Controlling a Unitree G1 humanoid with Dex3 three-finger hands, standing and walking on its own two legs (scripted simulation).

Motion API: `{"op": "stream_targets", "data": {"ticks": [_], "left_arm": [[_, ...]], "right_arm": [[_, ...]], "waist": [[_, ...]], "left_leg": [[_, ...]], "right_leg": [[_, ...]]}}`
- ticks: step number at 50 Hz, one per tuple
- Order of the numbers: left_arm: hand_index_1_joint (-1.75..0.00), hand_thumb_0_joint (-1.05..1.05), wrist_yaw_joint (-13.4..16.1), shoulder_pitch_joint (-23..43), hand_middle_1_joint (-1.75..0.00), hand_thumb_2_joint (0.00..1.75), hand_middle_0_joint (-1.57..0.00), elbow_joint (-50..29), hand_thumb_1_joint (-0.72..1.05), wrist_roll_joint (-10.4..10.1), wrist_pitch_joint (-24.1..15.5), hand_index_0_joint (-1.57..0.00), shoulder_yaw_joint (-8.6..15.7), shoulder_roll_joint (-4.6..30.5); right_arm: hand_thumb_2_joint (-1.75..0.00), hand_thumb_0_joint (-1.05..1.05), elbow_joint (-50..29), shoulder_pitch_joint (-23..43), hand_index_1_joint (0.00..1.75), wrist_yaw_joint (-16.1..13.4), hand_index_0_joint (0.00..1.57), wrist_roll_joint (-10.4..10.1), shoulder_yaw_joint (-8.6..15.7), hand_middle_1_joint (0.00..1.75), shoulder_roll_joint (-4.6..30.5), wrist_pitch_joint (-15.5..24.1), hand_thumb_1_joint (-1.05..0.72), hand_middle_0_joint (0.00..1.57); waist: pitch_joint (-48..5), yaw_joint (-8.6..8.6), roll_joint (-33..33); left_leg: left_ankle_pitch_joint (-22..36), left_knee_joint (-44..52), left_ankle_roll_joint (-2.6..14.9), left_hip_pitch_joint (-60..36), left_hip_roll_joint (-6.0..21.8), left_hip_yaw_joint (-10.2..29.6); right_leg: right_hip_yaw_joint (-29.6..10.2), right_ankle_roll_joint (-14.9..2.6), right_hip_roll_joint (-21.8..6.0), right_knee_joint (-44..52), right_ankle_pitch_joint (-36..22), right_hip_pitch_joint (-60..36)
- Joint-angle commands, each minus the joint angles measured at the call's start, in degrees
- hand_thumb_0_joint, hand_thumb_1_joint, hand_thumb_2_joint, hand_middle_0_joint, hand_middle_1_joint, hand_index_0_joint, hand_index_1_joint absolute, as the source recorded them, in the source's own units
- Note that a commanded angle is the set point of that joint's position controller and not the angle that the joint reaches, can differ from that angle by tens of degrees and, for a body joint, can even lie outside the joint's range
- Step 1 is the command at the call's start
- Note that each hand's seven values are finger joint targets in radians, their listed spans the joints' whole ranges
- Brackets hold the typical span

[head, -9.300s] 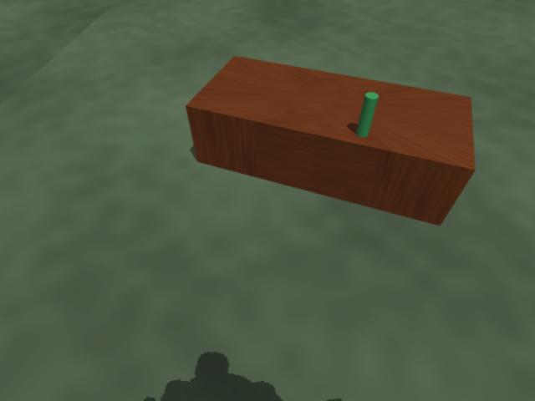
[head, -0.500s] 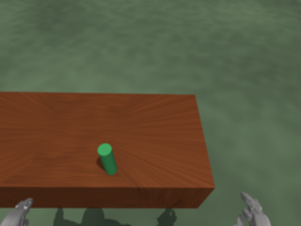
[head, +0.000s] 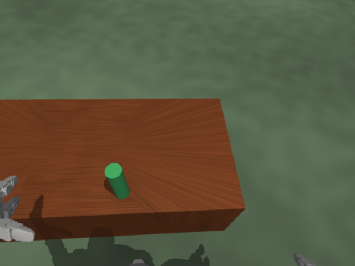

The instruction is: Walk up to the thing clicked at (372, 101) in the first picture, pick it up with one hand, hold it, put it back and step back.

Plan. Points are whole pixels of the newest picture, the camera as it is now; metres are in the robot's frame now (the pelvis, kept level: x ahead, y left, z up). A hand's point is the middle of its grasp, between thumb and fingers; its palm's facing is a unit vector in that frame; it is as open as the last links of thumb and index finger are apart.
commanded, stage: go down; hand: left
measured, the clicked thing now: (118, 182) +0.43 +0.20 -0.26
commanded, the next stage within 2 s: none
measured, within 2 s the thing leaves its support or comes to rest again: neither
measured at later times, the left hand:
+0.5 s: hand (12, 187) +0.32 +0.37 -0.02, palm faces +0.15 -0.98 -0.14, open 17.2 cm
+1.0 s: hand (7, 177) +0.33 +0.38 -0.01, palm faces +0.16 -0.98 -0.12, open 17.3 cm
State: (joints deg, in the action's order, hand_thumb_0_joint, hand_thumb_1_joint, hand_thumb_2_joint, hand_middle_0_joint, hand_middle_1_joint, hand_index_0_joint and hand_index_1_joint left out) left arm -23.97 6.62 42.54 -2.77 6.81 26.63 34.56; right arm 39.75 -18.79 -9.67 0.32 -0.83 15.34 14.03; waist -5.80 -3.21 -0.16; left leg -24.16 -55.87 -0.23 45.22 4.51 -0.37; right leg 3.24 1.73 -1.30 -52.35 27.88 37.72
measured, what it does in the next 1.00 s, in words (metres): stands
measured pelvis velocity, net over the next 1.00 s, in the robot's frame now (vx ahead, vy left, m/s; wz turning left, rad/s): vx -0.01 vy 0.01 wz -0.01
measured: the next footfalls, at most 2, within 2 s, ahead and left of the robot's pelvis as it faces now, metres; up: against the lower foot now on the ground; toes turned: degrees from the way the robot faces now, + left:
none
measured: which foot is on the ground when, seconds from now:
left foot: down 0.00-1.00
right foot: down 0.00-1.00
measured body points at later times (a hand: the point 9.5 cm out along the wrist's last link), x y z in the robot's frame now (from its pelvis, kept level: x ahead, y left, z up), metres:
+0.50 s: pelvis -0.01 +0.01 +0.00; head +0.09 +0.04 +0.44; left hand +0.30 +0.42 +0.00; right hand +0.09 -0.27 -0.09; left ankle +0.03 +0.12 -0.68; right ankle -0.02 -0.14 -0.68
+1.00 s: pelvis -0.01 +0.01 -0.01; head +0.10 +0.06 +0.43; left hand +0.32 +0.43 +0.00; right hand +0.08 -0.27 -0.09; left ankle +0.03 +0.12 -0.68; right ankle -0.02 -0.14 -0.68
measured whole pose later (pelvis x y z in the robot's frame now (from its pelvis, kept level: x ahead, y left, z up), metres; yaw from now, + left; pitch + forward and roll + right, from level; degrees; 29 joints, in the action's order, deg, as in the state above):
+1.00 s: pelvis -0.01 +0.01 -0.01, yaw -1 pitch +17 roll -4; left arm -30.2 24.2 62.3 -3.6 -9.4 33.8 43.7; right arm 40.4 -17.6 -8.9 1.6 -2.6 15.6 10.5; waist -5.0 -4.2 1.4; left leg -24.2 -58.2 0.6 51.1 4.8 0.1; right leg 3.4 2.4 -0.9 -53.0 27.0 42.7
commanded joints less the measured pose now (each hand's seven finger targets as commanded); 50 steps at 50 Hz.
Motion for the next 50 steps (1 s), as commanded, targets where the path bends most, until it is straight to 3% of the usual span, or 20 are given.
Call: {"op": "stream_targets", "data": {"ticks": [1, 4, 6, 9, 13, 15, 18, 20, 21, 23, 25, 28, 29, 31, 32, 38, 43, 45, 48, 50], "left_arm": [[-0.03, 0.0, 0.51, 10.99, 0.0, 0.07, -0.07, -9.21, -0.52, -0.82, -6.14, -0.03, 5.3, 19.21], [-0.03, 0.0, 0.55, 15.7, 0.0, 0.07, -0.07, -9.64, -0.51, -0.76, -8.2, -0.03, 7.05, 22.47], [-0.04, 0.0, 0.62, 18.55, -0.02, 0.07, -0.07, -7.14, -0.48, -0.51, -9.5, -0.04, 7.21, 23.44], [-0.03, 0.0, -0.47, 21.05, -0.01, 0.08, -0.06, -1.66, -0.48, -0.84, -11.34, -0.03, 7.07, 22.84], [-0.03, 0.0, -2.34, 22.84, -0.01, 0.06, -0.07, 3.12, -0.46, -0.49, -12.72, -0.04, 6.46, 24.01], [-0.04, 0.0, -2.98, 23.19, -0.02, 0.06, -0.06, 5.4, -0.48, -0.78, -13.27, -0.04, 6.13, 23.34], [-0.04, 0.0, -3.41, 24.66, -0.02, 0.05, -0.06, 6.88, -0.5, -1.25, -14.55, -0.04, 7.24, 25.32], [-0.03, 0.0, -3.63, 26.47, -0.02, 0.05, -0.06, 4.75, -0.48, -1.63, -15.75, -0.04, 7.87, 26.82], [-0.03, 0.0, -3.95, 26.17, -0.02, 0.05, -0.06, 6.73, -0.46, -1.72, -15.8, -0.04, 7.44, 26.04], [-0.03, 0.0, -3.94, 26.42, -0.01, 0.07, -0.06, 5.93, -0.46, -2.12, -16.52, -0.04, 9.2, 28.05], [-0.03, 0.0, -4.31, 25.46, -0.02, 0.06, -0.07, 7.61, -0.47, -1.99, -16.77, -0.04, 9.2, 27.91], [-0.04, 0.0, -4.71, 26.21, -0.02, 0.07, -0.06, 6.47, -0.49, -2.13, -17.17, -0.04, 8.48, 27.29], [-0.04, 0.0, -4.88, 27.36, -0.02, 0.06, -0.06, 5.49, -0.49, -2.22, -17.48, -0.04, 9.37, 28.3], [-0.03, 0.0, -4.86, 25.44, -0.01, 0.05, -0.07, 7.37, -0.5, -2.28, -17.39, -0.04, 8.69, 26.82], [-0.04, 0.0, -4.52, 26.42, -0.01, 0.06, -0.07, 6.29, -0.52, -2.17, -17.53, -0.04, 9.33, 27.83], [-0.04, 0.0, -4.42, 29.17, -0.02, 0.05, -0.07, 5.74, -0.53, -2.35, -18.36, -0.04, 10.07, 29.53], [-0.08, 0.0, -5.24, 28.91, -0.04, 0.08, -0.08, 8.5, -0.57, -2.6, -18.7, -0.04, 10.29, 29.42], [-0.05, 0.0, -5.45, 29.61, -0.02, 0.06, -0.07, 8.16, -0.48, -2.65, -19.2, -0.04, 10.97, 30.71], [-0.05, 0.0, -6.15, 29.88, -0.03, 0.06, -0.07, 10.27, -0.5, -2.65, -19.45, -0.04, 10.12, 29.52], [-0.05, 0.0, -6.41, 31.99, -0.02, 0.07, -0.07, 9.9, -0.48, -2.65, -20.01, -0.04, 10.27, 30.66]], "right_arm": [[-0.9, 0.0, -6.44, -1.2, 0.3, -1.07, 0.2, 0.03, 3.95, 0.3, 10.17, 1.97, -0.9, 0.2], [-0.9, 0.0, -5.2, -2.0, 0.3, -1.2, 0.2, 0.2, 4.08, 0.3, 10.49, 1.75, -0.9, 0.2], [-0.9, 0.0, -5.0, -1.79, 0.3, -1.35, 0.2, 0.15, 3.9, 0.3, 10.57, 1.53, -0.89, 0.2], [-0.9, 0.0, -4.31, -2.23, 0.3, -1.4, 0.2, 0.38, 3.68, 0.3, 10.66, 1.16, -0.89, 0.2], [-0.9, 0.0, -4.0, -2.84, 0.3, -0.98, 0.2, 0.58, 3.32, 0.3, 10.9, 0.76, -0.89, 0.2], [-0.9, 0.0, -4.26, -2.55, 0.3, -0.72, 0.2, 0.49, 3.41, 0.3, 11.26, 0.81, -0.89, 0.2], [-0.9, 0.0, -4.57, -2.48, 0.3, -0.57, 0.2, 0.37, 3.11, 0.3, 11.52, 0.43, -0.89, 0.2], [-0.9, 0.0, -4.72, -2.75, 0.3, -0.46, 0.2, 0.33, 3.1, 0.3, 11.62, 0.19, -0.89, 0.2], [-0.9, 0.0, -4.48, -3.06, 0.3, -0.48, 0.2, 0.36, 3.08, 0.3, 11.66, 0.1, -0.89, 0.2], [-0.9, 0.0, -4.18, -3.85, 0.3, -0.52, 0.2, 0.46, 3.01, 0.3, 11.79, -0.25, -0.89, 0.2], [-0.9, 0.0, -3.81, -3.88, 0.3, -0.56, 0.2, 0.66, 2.95, 0.3, 11.88, -0.53, -0.89, 0.2], [-0.9, 0.0, -3.56, -4.13, 0.3, -0.46, 0.2, 0.7, 3.27, 0.3, 12.15, -0.87, -0.9, 0.2], [-0.9, 0.0, -3.23, -4.62, 0.3, -0.37, 0.2, 0.72, 3.36, 0.3, 12.37, -0.97, -0.9, 0.2], [-0.9, 0.0, -3.42, -4.21, 0.3, -0.19, 0.2, 0.77, 3.46, 0.3, 12.32, -1.08, -0.9, 0.2], [-0.9, 0.0, -3.21, -4.67, 0.3, -0.24, 0.2, 0.77, 3.52, 0.3, 12.44, -1.24, -0.91, 0.2], [-0.9, 0.0, -3.5, -3.73, 0.3, -0.52, 0.2, 0.61, 3.05, 0.3, 11.93, -1.66, -0.91, 0.2], [-0.9, 0.0, -2.97, -4.44, 0.3, -0.77, 0.2, 0.96, 2.91, 0.3, 12.06, -1.72, -0.9, 0.2], [-0.9, 0.0, -3.16, -4.31, 0.3, -0.69, 0.2, 0.98, 2.51, 0.3, 11.82, -1.67, -0.9, 0.2], [-0.9, 0.0, -3.29, -4.02, 0.3, -0.46, 0.2, 1.16, 2.57, 0.3, 12.08, -1.78, -0.9, 0.2], [-0.9, 0.0, -3.43, -4.2, 0.3, -0.49, 0.2, 1.14, 2.57, 0.3, 12.35, -1.82, -0.9, 0.2]], "waist": [[-15.17, 1.75, -7.41], [-16.38, 1.62, -9.0], [-14.11, 1.2, -8.06], [-14.57, 0.48, -7.16], [-15.0, 0.88, -8.87], [-13.84, 0.92, -9.2], [-14.11, 1.11, -8.62], [-15.68, 1.4, -10.28], [-16.34, 0.82, -10.19], [-18.66, 1.23, -8.55], [-18.53, 1.12, -8.74], [-19.96, 0.94, -10.11], [-20.42, 1.11, -11.16], [-19.23, 1.22, -11.28], [-19.83, 1.32, -10.53], [-16.79, 0.74, -9.74], [-18.12, 0.2, -10.38], [-18.57, 0.59, -9.85], [-17.49, 0.24, -10.23], [-17.44, 0.16, -11.06]], "left_leg": [[17.36, 7.73, 0.88, -18.33, -2.34, 1.55], [18.66, 7.86, 0.77, -19.92, -1.87, 2.22], [15.18, 8.02, 0.88, -17.83, -2.23, 1.59], [13.99, 7.57, 1.06, -16.9, -2.52, 1.16], [14.43, 7.76, 0.91, -17.85, -2.31, 1.41], [11.14, 8.86, 0.6, -17.38, -1.89, 2.23], [8.96, 8.98, 0.5, -15.68, -1.89, 2.45], [9.91, 8.75, 0.36, -16.57, -1.91, 2.26], [12.02, 8.27, 0.37, -17.8, -1.59, 2.61], [16.92, 6.71, 0.71, -18.05, -1.78, 2.23], [19.79, 5.79, 0.85, -17.92, -1.82, 2.1], [22.88, 5.47, 0.74, -20.82, -1.49, 2.26], [24.09, 5.72, 0.42, -21.33, -1.24, 2.92], [23.98, 6.17, 0.23, -21.63, -0.86, 3.4], [23.98, 5.89, 0.41, -21.27, -1.05, 3.18], [14.94, 6.73, 0.75, -16.94, -1.71, 2.14], [17.87, 6.1, 0.59, -18.48, -1.31, 2.81], [19.12, 4.98, 0.88, -17.5, -1.61, 2.18], [17.78, 5.21, 0.73, -16.71, -1.3, 2.91], [15.54, 5.53, 0.58, -16.83, -1.22, 2.97]], "right_leg": [[-0.44, -2.17, 2.38, 6.65, -15.29, -0.49], [-0.09, -2.15, 2.43, 6.27, -15.62, 0.3], [-0.66, -2.24, 2.36, 7.05, -13.62, 0.9], [-1.05, -2.34, 2.08, 7.47, -13.54, 0.79], [-0.78, -2.57, 2.0, 7.43, -13.4, 1.97], [-0.1, -2.68, 2.42, 6.87, -10.61, 3.34], [0.15, -2.77, 2.54, 6.72, -8.93, 3.56], [-0.04, -2.86, 2.48, 6.46, -9.63, 3.48], [0.18, -2.75, 2.61, 6.09, -10.87, 4.16], [0.05, -2.62, 2.6, 5.95, -14.24, 2.55], [-0.08, -2.44, 2.48, 5.81, -16.33, 2.64], [-0.05, -2.43, 2.49, 5.58, -17.49, 3.64], [0.27, -2.55, 2.54, 5.02, -17.29, 4.08], [0.64, -2.63, 2.69, 4.89, -16.13, 5.01], [0.52, -2.62, 2.67, 5.27, -16.46, 4.59], [-0.28, -2.64, 2.59, 6.49, -13.06, 3.85], [0.29, -2.58, 2.72, 5.65, -14.59, 4.45], [-0.21, -2.51, 2.59, 5.62, -16.1, 4.07], [0.16, -2.69, 2.68, 4.75, -14.03, 6.3], [0.17, -2.8, 2.69, 4.7, -12.34, 7.17]]}}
